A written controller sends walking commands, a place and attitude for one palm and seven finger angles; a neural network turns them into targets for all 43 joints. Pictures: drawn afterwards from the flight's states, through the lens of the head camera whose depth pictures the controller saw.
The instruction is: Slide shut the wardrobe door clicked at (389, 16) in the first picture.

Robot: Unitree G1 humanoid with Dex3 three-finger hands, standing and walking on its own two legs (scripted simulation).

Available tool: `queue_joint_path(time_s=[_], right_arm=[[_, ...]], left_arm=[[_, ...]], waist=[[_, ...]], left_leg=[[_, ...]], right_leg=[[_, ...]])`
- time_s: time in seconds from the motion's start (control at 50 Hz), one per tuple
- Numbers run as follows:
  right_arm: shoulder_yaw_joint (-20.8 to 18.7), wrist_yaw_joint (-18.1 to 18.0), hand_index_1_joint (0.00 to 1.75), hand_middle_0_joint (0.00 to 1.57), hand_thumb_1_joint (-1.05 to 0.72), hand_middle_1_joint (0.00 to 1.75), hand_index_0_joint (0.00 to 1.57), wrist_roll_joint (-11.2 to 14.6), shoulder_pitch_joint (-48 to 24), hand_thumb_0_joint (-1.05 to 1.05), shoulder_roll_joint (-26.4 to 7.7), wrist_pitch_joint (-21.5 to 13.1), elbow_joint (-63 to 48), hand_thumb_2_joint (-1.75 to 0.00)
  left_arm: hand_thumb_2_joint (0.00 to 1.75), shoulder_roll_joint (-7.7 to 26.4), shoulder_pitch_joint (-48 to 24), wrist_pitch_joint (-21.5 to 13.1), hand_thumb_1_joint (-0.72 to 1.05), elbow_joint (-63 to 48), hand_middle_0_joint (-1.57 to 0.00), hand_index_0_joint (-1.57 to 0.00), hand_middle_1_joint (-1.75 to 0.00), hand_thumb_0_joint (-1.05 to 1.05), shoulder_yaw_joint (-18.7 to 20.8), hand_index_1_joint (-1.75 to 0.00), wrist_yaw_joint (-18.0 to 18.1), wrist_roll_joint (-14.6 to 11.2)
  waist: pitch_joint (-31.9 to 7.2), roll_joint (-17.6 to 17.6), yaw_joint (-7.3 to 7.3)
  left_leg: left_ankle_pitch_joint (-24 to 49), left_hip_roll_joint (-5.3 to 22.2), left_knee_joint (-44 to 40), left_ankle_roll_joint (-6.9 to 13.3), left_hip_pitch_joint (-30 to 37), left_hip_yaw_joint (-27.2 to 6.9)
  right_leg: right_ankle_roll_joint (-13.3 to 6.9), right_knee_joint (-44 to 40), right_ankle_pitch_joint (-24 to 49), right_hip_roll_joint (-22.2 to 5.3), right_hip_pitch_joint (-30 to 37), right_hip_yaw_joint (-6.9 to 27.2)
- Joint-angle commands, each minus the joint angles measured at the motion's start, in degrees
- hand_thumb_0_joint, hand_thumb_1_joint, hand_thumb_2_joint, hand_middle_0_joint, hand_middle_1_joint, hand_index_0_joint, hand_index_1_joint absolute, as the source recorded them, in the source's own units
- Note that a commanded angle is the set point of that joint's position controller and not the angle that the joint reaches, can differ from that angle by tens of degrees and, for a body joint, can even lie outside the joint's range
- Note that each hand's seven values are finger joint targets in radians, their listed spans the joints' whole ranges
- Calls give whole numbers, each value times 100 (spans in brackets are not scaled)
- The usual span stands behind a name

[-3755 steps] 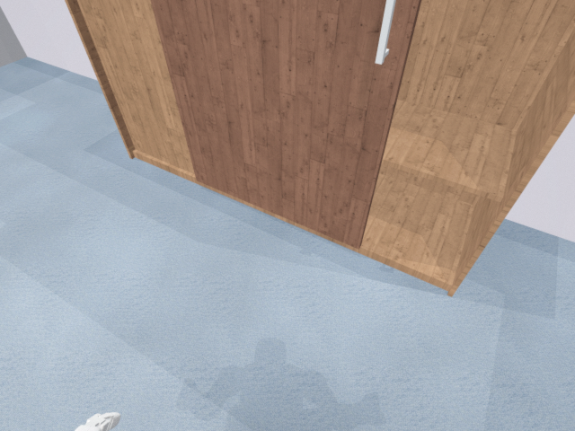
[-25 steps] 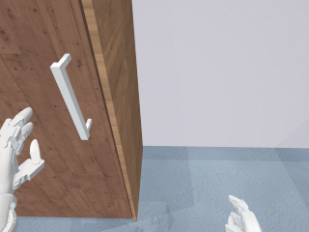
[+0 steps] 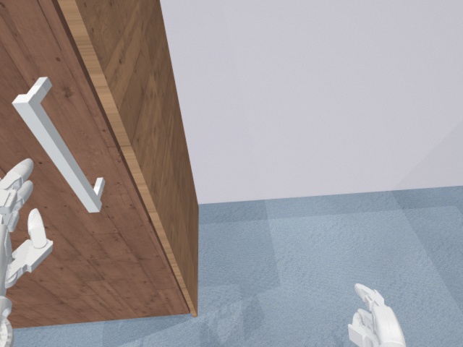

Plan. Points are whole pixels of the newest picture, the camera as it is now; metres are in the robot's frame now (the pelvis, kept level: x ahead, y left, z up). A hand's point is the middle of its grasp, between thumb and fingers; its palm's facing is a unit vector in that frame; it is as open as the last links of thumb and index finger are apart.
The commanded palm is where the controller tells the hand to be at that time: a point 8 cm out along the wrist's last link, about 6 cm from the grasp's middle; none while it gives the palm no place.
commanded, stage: step back with the hand held close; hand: left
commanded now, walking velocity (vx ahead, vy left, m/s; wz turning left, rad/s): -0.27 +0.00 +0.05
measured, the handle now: (71, 153) +0.33 +0.27 +0.20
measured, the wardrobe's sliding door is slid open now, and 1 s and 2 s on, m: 0.00 0.00 0.00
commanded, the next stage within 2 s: stop stepping back and stand still in 1.12 s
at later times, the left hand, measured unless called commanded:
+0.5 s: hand out of the picture +0.11 +0.34 +0.15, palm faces +0.47 -0.72 -0.51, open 7.4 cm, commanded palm +0.04 +0.36 +0.17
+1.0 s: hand out of the picture +0.00 +0.42 +0.17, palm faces +0.49 -0.79 -0.37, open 7.4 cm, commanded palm -0.09 +0.45 +0.17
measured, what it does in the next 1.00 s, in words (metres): walks backwards: right foot, then left foot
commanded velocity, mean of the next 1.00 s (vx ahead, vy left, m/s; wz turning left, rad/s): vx -0.33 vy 0.00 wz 0.02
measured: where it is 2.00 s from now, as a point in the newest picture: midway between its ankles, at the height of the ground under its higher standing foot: outside the picture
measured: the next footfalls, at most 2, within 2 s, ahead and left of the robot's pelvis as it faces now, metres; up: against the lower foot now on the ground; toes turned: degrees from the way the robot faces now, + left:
right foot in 0.44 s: -0.10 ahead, -0.08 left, +0.00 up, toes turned +8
left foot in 0.94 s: -0.13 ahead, +0.25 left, +0.00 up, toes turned +1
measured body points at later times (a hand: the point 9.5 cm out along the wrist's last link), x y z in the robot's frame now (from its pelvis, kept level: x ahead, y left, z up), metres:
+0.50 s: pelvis -0.08 +0.06 -0.01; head -0.06 +0.07 +0.44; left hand +0.08 +0.38 +0.18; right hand +0.11 -0.17 -0.09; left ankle +0.02 +0.08 -0.74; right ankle -0.14 -0.08 -0.74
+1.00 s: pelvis -0.21 +0.14 -0.03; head -0.16 +0.21 +0.41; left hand -0.03 +0.46 +0.18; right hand +0.01 -0.08 -0.08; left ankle -0.17 +0.25 -0.74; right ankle -0.18 -0.05 -0.70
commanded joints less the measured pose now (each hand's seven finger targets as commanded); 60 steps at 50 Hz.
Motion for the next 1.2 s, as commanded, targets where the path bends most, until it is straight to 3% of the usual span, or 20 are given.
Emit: queue_joint_path(time_s=[0.0, 0.14, 0.34, 0.48, 0.54, 0.62, 0.66, 0.68, 0.7, 0.72, 0.74, 0.76, 0.8, 0.82, 0.86, 0.88, 0.9, 0.92, 0.96, 1.18], right_arm=[[-221, -87, 30, 20, -90, 30, 20, 29, -531, 0, -521, -103, -1074, -90], [-274, -96, 30, 20, -90, 30, 20, 25, -425, 0, -559, -63, -1193, -90], [-337, -125, 30, 20, -90, 30, 20, -31, -414, 0, -729, -406, -1143, -90], [-307, 2, 30, 20, -90, 30, 20, -45, -306, 0, -587, -570, -938, -90], [-327, 15, 30, 20, -90, 30, 20, 24, -109, 0, -500, -703, -675, -90], [-342, -43, 30, 20, -90, 30, 20, -22, -532, 0, -665, -814, -809, -90], [-354, 11, 30, 20, -90, 30, 20, -163, -650, 0, -681, -834, -789, -90], [-367, 38, 30, 20, -90, 30, 20, -230, -766, 0, -680, -798, -814, -90], [-461, 104, 30, 20, -90, 30, 20, -278, -691, 0, -557, -776, -829, -90], [-515, 190, 30, 20, -90, 30, 20, -224, -679, 0, -492, -783, -837, -90], [-523, 277, 30, 20, -90, 30, 20, 62, -409, 0, -451, -824, -662, -90], [-539, 297, 30, 20, -90, 30, 20, 288, -540, 0, -425, -820, -607, -90], [-384, 403, 30, 20, -90, 30, 20, 147, -332, 0, -106, -912, -757, -90], [16, 511, 30, 20, -90, 30, 20, -236, -419, 0, 191, -890, -872, -90], [-249, 132, 30, 20, -90, 30, 20, -17, -389, 0, -385, -810, -524, -90], [-265, 8, 30, 20, -90, 30, 20, -11, -436, 0, -465, -838, -411, -90], [-378, 6, 30, 20, -90, 30, 20, -104, -441, 0, -602, -972, -497, -90], [-356, 37, 30, 20, -90, 30, 20, -187, -278, 0, -485, -1152, -455, -90], [-444, 19, 30, 20, -90, 30, 20, -124, 36, 0, -431, -1302, -350, -90], [-264, 102, 30, 20, -90, 30, 20, -212, -235, 0, -233, -1151, -315, -90]], left_arm=[[90, 1376, 95, -342, 90, -1399, -20, -20, -30, 0, 936, -30, 183, -26], [90, 1484, 365, -476, 90, -1607, -20, -20, -30, 0, 1147, -30, 275, -45], [90, 1260, -19, -702, 90, -1391, -20, -20, -30, 0, 1149, -30, 265, 247], [90, 1234, -136, -862, 90, -1759, -20, -20, -30, 0, 936, -30, 162, 50], [90, 1242, -530, -1027, 90, -1991, -20, -20, -30, 0, 807, -30, 218, 29], [90, 1352, -542, -948, 90, -1962, -20, -20, -30, 0, 988, -30, 211, 100], [90, 1476, -585, -935, 90, -1924, -20, -20, -30, 0, 1224, -30, 213, 116], [90, 1602, -553, -937, 90, -1875, -20, -20, -30, 0, 1337, -30, 202, 80], [90, 1495, -427, -937, 90, -1856, -20, -20, -30, 0, 1323, -30, 176, -22], [90, 1505, -35, -964, 90, -1789, -20, -20, -30, 0, 1342, -30, 195, -66], [90, 1396, 455, -1134, 90, -1777, -20, -20, -30, 0, 1147, -30, 218, -39], [90, 1169, 292, -1204, 90, -1915, -20, -20, -30, 0, 840, -30, 179, -1], [90, 1508, -251, -1076, 90, -2484, -20, -20, -30, 0, 1463, -30, 211, -156], [90, 1608, -645, -1083, 90, -2647, -20, -20, -30, 0, 1304, -30, 129, -21], [90, 1413, -956, -1070, 90, -2338, -20, -20, -30, 0, 1154, -30, 130, -8], [90, 1459, -1158, -989, 90, -2311, -20, -20, -30, 0, 1015, -30, 170, 71], [90, 1498, -1262, -1035, 90, -2646, -20, -20, -30, 0, 1097, -30, 258, 139], [90, 1568, -1594, -1203, 90, -2992, -20, -20, -30, 0, 1084, -30, 330, 195], [90, 1538, -400, -1257, 90, -1947, -20, -20, -30, 0, 1479, -30, 342, 176], [90, 1432, 590, -654, 90, -2466, -20, -20, -30, 0, 1382, -30, 442, -86]], waist=[[-1116, -488, -16], [-995, 57, -16], [-252, 659, 50], [-414, -242, -38], [-1335, -991, -183], [-865, 553, -29], [-787, 1339, 122], [-672, 1580, 220], [-776, 1816, 287], [-714, 1302, 486], [-621, -1065, 524], [138, -2897, 309], [-199, -1524, 104], [-346, -1338, -202], [-392, -631, -283], [-246, 418, -406], [-387, 2482, -183], [-777, 2691, -170], [-844, 997, -119], [-686, 1238, -168]], left_leg=[[2350, 460, 222, 96, 1415, -511], [1964, 577, 12, 64, 889, -760], [-3121, 1336, -2180, 195, -2156, -2084], [-1154, 545, -586, -439, 66, -1127], [939, 369, 632, -298, 1915, -686], [26, 1122, -1086, -174, 1139, -1629], [-2517, 1649, -2875, -794, -800, -2462], [-2521, 1505, -3149, -1703, -1439, -2207], [-1718, 1012, -3013, -2605, -1583, -1324], [-768, 238, -1277, -2683, -1598, -283], [-840, -447, 3204, -1927, -80, -66], [-2475, -539, 6715, -1000, -371, -1564], [-2558, 112, 6437, -109, -1584, -1823], [-2351, 719, 4224, -504, -1419, -1446], [-554, 219, 932, -562, -246, -767], [511, 189, -391, -635, 156, -548], [3073, 1486, -667, -231, 891, -1756], [4153, 2090, -294, 74, 867, -2538], [3887, 1866, -142, 318, 996, -1952], [-1736, 1376, -2153, 106, -84, -1675]], right_leg=[[645, 26, 3395, -983, -648, 487], [460, 212, 2433, -855, -647, 579], [171, 1628, -148, -113, 809, -26], [-322, -178, -1000, -770, -1308, 808], [-296, -162, 1254, -1250, -1801, 955], [178, 888, -573, -202, -1494, 134], [43, 2712, -1431, 289, 87, -110], [-43, 2837, -1548, 376, 568, -282], [-141, 2322, -1750, 468, 1011, -687], [-475, 1122, -1838, 61, 1029, -664], [-1085, -805, -1199, -1581, -1279, 598], [-1699, -1307, -797, -3238, -3404, 2914], [-1286, -190, 2270, -3121, -2327, 1590], [-499, 471, 2823, -2788, -1404, 1202], [-143, 1818, 2814, -1503, -1339, 231], [36, 2693, 2062, -1227, -1350, 72], [275, 3823, -755, -614, -2439, -101], [223, 4632, -2364, -381, -2706, 306], [213, 4741, -1946, -308, -2878, 89], [232, 2929, -1287, 0, -1267, -571]])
